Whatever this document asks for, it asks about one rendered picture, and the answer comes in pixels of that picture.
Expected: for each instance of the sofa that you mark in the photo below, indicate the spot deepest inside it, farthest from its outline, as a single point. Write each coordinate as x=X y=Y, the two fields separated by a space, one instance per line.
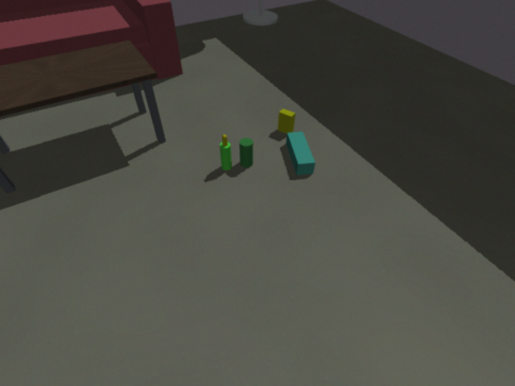
x=32 y=29

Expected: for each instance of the coffee table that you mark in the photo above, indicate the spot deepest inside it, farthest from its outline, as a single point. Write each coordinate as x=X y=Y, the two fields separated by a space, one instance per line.
x=34 y=83

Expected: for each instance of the floor lamp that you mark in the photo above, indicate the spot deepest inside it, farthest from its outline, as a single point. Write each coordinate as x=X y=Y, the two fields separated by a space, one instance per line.
x=260 y=17

